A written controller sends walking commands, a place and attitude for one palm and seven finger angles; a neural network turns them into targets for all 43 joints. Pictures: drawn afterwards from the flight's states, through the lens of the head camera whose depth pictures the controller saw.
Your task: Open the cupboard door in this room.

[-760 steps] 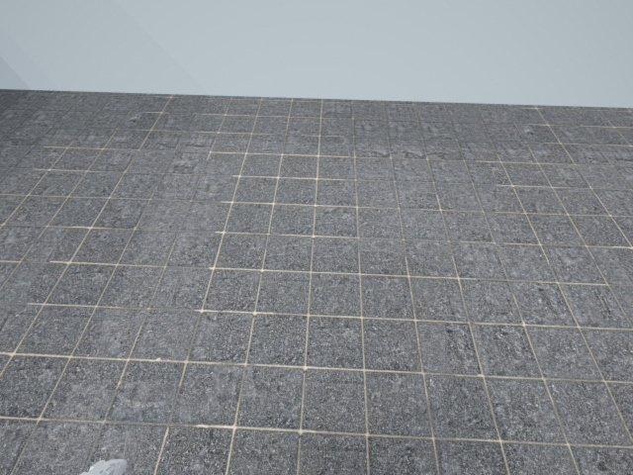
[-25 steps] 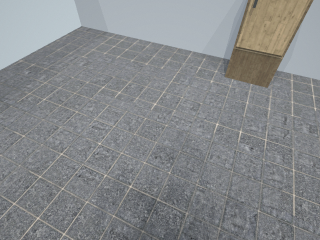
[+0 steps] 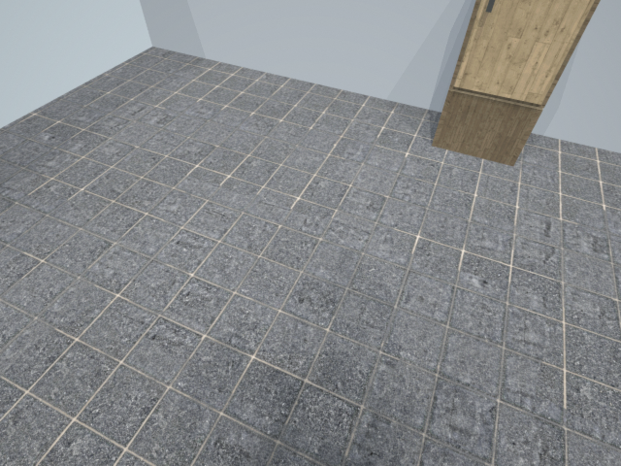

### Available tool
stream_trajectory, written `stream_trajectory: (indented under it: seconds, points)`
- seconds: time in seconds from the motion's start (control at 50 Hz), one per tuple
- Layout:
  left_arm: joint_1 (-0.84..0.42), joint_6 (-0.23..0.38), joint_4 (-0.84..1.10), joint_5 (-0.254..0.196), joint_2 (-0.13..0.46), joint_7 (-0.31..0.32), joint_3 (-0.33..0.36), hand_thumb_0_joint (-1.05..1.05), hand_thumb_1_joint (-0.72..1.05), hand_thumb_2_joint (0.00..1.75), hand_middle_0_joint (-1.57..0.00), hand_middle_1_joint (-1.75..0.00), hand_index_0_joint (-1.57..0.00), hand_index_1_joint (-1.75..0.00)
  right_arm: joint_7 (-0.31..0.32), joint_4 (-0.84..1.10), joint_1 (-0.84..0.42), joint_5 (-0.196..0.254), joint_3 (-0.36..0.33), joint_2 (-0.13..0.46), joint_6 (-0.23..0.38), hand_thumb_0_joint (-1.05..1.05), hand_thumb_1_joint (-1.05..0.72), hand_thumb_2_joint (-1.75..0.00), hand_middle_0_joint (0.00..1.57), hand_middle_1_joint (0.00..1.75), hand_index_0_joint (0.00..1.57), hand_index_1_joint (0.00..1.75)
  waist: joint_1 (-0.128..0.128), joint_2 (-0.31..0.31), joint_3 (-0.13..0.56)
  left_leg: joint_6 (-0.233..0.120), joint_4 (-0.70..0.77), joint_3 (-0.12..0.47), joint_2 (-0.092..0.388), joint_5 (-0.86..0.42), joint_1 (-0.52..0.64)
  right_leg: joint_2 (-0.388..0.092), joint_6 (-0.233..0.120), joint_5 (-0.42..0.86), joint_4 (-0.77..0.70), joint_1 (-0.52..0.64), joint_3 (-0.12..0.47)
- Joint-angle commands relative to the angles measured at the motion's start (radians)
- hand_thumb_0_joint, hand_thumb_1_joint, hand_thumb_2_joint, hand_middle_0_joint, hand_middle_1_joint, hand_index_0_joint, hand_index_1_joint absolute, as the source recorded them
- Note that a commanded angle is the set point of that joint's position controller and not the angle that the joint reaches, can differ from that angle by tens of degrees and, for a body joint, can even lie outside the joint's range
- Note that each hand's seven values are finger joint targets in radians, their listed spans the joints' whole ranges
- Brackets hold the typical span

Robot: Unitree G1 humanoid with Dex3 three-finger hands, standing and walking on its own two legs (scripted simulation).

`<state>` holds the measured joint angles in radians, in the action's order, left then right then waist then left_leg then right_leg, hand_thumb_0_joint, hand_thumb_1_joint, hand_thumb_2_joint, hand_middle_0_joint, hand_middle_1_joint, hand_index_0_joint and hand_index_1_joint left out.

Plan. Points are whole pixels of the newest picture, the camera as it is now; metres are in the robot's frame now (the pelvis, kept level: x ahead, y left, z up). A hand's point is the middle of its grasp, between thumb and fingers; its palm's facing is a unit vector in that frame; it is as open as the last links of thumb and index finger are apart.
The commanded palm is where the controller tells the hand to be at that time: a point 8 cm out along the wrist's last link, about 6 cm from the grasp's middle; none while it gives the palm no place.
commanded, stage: stand and wait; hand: left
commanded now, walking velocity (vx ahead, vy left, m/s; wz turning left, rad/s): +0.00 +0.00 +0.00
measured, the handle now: out of the picture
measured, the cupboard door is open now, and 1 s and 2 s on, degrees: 0 0 0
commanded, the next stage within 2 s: turn or walk to find it in 0.82 s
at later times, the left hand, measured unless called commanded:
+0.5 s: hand out of the picture +0.04 +0.24 -0.16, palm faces +0.01 -0.96 -0.29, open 7.4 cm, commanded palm none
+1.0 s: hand out of the picture +0.10 +0.25 -0.15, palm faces +0.02 -0.94 -0.34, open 7.4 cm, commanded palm none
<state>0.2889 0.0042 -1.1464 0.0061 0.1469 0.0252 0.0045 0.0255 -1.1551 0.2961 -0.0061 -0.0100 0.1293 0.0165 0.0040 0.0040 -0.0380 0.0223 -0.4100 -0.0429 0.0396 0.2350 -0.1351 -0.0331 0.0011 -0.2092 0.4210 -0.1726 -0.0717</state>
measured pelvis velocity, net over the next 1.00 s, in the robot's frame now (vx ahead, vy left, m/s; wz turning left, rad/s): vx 0.02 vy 0.00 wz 0.03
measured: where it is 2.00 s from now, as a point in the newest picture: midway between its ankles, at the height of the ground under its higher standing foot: outside the picture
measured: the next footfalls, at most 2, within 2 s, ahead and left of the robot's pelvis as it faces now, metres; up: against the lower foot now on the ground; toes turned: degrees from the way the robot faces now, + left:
right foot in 1.56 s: +0.06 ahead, -0.13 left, +0.00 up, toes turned +13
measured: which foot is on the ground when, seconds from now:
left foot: down 0.00-1.00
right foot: down 0.00-1.00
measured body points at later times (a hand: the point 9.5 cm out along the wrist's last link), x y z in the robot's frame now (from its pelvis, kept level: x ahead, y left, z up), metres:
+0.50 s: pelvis +0.00 +0.01 +0.00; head +0.01 +0.01 +0.45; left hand +0.04 +0.29 -0.14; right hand +0.04 -0.27 -0.14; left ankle -0.01 +0.13 -0.74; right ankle +0.01 -0.12 -0.74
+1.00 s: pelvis +0.02 +0.00 +0.00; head +0.03 +0.00 +0.45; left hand +0.10 +0.30 -0.13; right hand +0.11 -0.29 -0.13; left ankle -0.01 +0.13 -0.74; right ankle +0.01 -0.12 -0.74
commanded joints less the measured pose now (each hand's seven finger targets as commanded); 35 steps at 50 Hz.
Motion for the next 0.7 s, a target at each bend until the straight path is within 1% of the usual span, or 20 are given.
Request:
stream_trajectory:
  seconds: [0.0, 0.04, 0.06, 0.1, 0.14, 0.16, 0.2, 0.22, 0.26, 0.38, 0.46, 0.48, 0.54, 0.58, 0.62, 0.68]
  points:
    - [0.039, 0.018, 0.036, 0.005, 0.130, 0.008, 0.019, 0.00, 0.90, 0.90, -0.20, -0.30, -0.20, -0.30, 0.009, 0.034, 0.042, 0.000, -0.030, 0.139, 0.013, 0.00, -0.90, -0.90, 0.20, 0.30, 0.20, 0.30, 0.001, -0.008, -0.051, -0.036, 0.084, 0.066, 0.077, -0.055, -0.046, -0.087, -0.014, 0.026, -0.096, -0.042, 0.085]
    - [0.031, 0.017, 0.036, 0.006, 0.139, 0.007, 0.020, 0.00, 0.90, 0.90, -0.20, -0.30, -0.20, -0.30, 0.009, 0.038, 0.032, -0.001, -0.031, 0.146, 0.012, 0.00, -0.90, -0.90, 0.20, 0.30, 0.20, 0.30, 0.000, -0.022, -0.062, -0.036, 0.093, 0.069, 0.075, -0.030, -0.057, -0.084, -0.014, 0.010, -0.101, -0.046, 0.090]
    - [0.029, 0.018, 0.038, 0.006, 0.145, 0.006, 0.021, 0.00, 0.90, 0.90, -0.20, -0.30, -0.20, -0.30, 0.008, 0.041, 0.026, -0.001, -0.031, 0.154, 0.013, 0.00, -0.90, -0.90, 0.20, 0.30, 0.20, 0.30, 0.002, -0.014, -0.065, -0.038, 0.096, 0.070, 0.077, -0.035, -0.055, -0.086, -0.015, 0.019, -0.099, -0.047, 0.089]
    - [0.023, 0.017, 0.040, 0.007, 0.155, 0.006, 0.023, 0.00, 0.90, 0.90, -0.20, -0.30, -0.20, -0.30, 0.007, 0.047, 0.018, -0.001, -0.033, 0.167, 0.014, 0.00, -0.90, -0.90, 0.20, 0.30, 0.20, 0.30, 0.002, -0.025, -0.058, -0.040, 0.101, 0.074, 0.081, -0.031, -0.053, -0.086, -0.013, 0.023, -0.096, -0.039, 0.085]
    - [0.013, 0.018, 0.043, 0.007, 0.167, 0.004, 0.024, 0.00, 0.90, 0.90, -0.20, -0.30, -0.20, -0.30, 0.007, 0.050, 0.004, -0.001, -0.033, 0.182, 0.015, 0.00, -0.90, -0.90, 0.20, 0.30, 0.20, 0.30, 0.003, -0.018, -0.059, -0.040, 0.107, 0.079, 0.081, -0.025, -0.055, -0.084, -0.013, 0.021, -0.097, -0.038, 0.090]
    - [0.007, 0.019, 0.044, 0.008, 0.178, 0.003, 0.026, 0.00, 0.90, 0.90, -0.20, -0.30, -0.20, -0.30, 0.006, 0.056, -0.003, -0.001, -0.037, 0.193, 0.017, 0.00, -0.90, -0.90, 0.20, 0.30, 0.20, 0.30, 0.003, -0.023, -0.048, -0.042, 0.109, 0.079, 0.083, -0.031, -0.048, -0.087, -0.014, 0.030, -0.097, -0.032, 0.090]
    - [-0.009, 0.019, 0.048, 0.009, 0.191, 0.002, 0.028, 0.00, 0.90, 0.90, -0.20, -0.30, -0.20, -0.30, 0.005, 0.060, -0.016, -0.001, -0.037, 0.207, 0.017, 0.00, -0.90, -0.90, 0.20, 0.30, 0.20, 0.30, 0.002, -0.016, -0.054, -0.043, 0.116, 0.085, 0.086, -0.024, -0.055, -0.086, -0.014, 0.027, -0.098, -0.029, 0.090]
    - [-0.010, 0.021, 0.051, 0.009, 0.202, 0.001, 0.029, 0.00, 0.90, 0.90, -0.20, -0.30, -0.20, -0.30, 0.004, 0.065, -0.028, -0.001, -0.039, 0.221, 0.019, 0.00, -0.90, -0.90, 0.20, 0.30, 0.20, 0.30, 0.006, -0.022, -0.046, -0.045, 0.114, 0.083, 0.086, -0.035, -0.044, -0.089, -0.014, 0.040, -0.097, -0.027, 0.090]
    - [-0.030, 0.024, 0.055, 0.009, 0.223, -0.001, 0.032, 0.00, 0.90, 0.90, -0.20, -0.30, -0.20, -0.30, 0.003, 0.069, -0.045, -0.001, -0.042, 0.241, 0.020, 0.00, -0.90, -0.90, 0.20, 0.30, 0.20, 0.30, 0.004, -0.004, -0.035, -0.045, 0.113, 0.084, 0.087, -0.047, -0.035, -0.092, -0.016, 0.046, -0.102, -0.019, 0.092]
    - [-0.083, 0.027, 0.069, 0.008, 0.281, -0.007, 0.038, 0.00, 0.90, 0.90, -0.20, -0.30, -0.20, -0.30, -0.004, 0.084, -0.101, -0.002, -0.045, 0.300, 0.020, 0.00, -0.90, -0.90, 0.20, 0.30, 0.20, 0.30, 0.004, -0.013, -0.013, -0.043, 0.121, 0.093, 0.091, -0.050, -0.020, -0.096, -0.019, 0.049, -0.112, -0.004, 0.102]
    - [-0.126, 0.029, 0.077, 0.007, 0.325, -0.012, 0.041, 0.00, 0.90, 0.90, -0.20, -0.30, -0.20, -0.30, -0.007, 0.089, -0.134, -0.004, -0.043, 0.339, 0.023, 0.00, -0.90, -0.90, 0.20, 0.30, 0.20, 0.30, 0.003, -0.015, 0.009, -0.040, 0.131, 0.094, 0.096, -0.079, -0.010, -0.103, -0.019, 0.079, -0.118, 0.021, 0.105]
    - [-0.132, 0.029, 0.078, 0.007, 0.331, -0.012, 0.042, 0.00, 0.90, 0.90, -0.20, -0.30, -0.20, -0.30, -0.008, 0.093, -0.141, -0.003, -0.044, 0.345, 0.021, 0.00, -0.90, -0.90, 0.20, 0.30, 0.20, 0.30, 0.005, -0.008, 0.011, -0.041, 0.131, 0.096, 0.098, -0.079, -0.009, -0.103, -0.020, 0.079, -0.120, 0.023, 0.105]
    - [-0.159, 0.029, 0.082, 0.007, 0.357, -0.015, 0.040, 0.00, 0.90, 0.90, -0.20, -0.30, -0.20, -0.30, -0.011, 0.098, -0.167, -0.005, -0.040, 0.370, 0.022, 0.00, -0.90, -0.90, 0.20, 0.30, 0.20, 0.30, 0.004, -0.019, 0.022, -0.038, 0.142, 0.096, 0.100, -0.089, 0.000, -0.108, -0.017, 0.088, -0.127, 0.036, 0.105]
    - [-0.169, 0.030, 0.085, 0.007, 0.368, -0.017, 0.040, 0.00, 0.90, 0.90, -0.20, -0.30, -0.20, -0.30, -0.013, 0.102, -0.183, -0.004, -0.039, 0.385, 0.021, 0.00, -0.90, -0.90, 0.20, 0.30, 0.20, 0.30, 0.005, -0.010, 0.020, -0.038, 0.140, 0.096, 0.101, -0.101, 0.005, -0.111, -0.017, 0.097, -0.134, 0.035, 0.106]
    - [-0.183, 0.031, 0.087, 0.006, 0.381, -0.018, 0.038, 0.00, 0.90, 0.90, -0.20, -0.30, -0.20, -0.30, -0.014, 0.103, -0.188, -0.005, -0.036, 0.395, 0.022, 0.00, -0.90, -0.90, 0.20, 0.30, 0.20, 0.30, 0.003, -0.001, 0.041, -0.036, 0.139, 0.094, 0.102, -0.129, 0.019, -0.115, -0.017, 0.126, -0.135, 0.050, 0.107]
    - [-0.200, 0.032, 0.090, 0.006, 0.393, -0.019, 0.036, 0.00, 0.90, 0.90, -0.20, -0.30, -0.20, -0.30, -0.015, 0.108, -0.203, -0.004, -0.034, 0.407, 0.020, 0.00, -0.90, -0.90, 0.20, 0.30, 0.20, 0.30, 0.001, 0.003, 0.044, -0.034, 0.136, 0.093, 0.103, -0.149, 0.028, -0.115, -0.018, 0.148, -0.138, 0.055, 0.107]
